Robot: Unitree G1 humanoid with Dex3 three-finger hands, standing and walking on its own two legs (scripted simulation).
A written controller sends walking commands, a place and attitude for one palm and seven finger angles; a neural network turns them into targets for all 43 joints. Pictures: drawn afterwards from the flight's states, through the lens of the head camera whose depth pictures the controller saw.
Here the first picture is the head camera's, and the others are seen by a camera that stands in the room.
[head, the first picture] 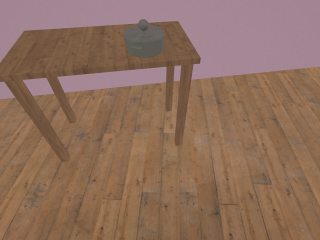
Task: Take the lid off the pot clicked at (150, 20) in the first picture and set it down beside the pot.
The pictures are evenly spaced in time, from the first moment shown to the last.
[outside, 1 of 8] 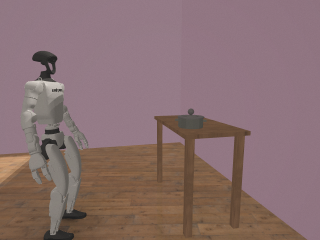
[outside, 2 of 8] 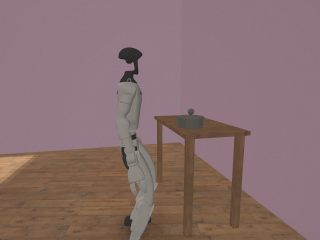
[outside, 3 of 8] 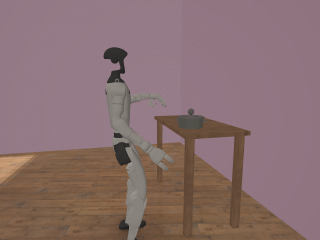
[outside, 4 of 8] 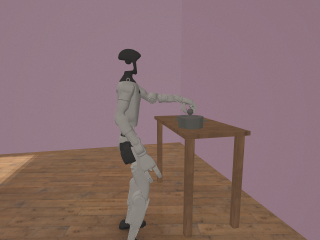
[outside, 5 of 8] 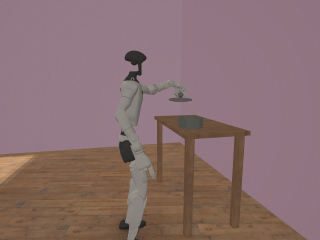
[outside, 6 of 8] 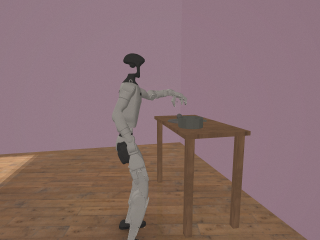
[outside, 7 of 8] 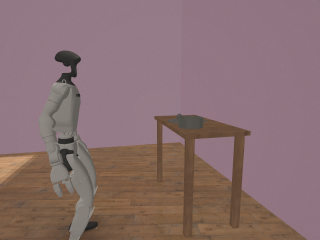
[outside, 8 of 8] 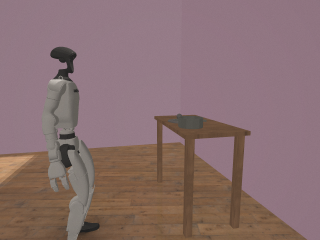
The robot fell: no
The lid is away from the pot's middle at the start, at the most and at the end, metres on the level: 0.00 0.24 0.24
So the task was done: yes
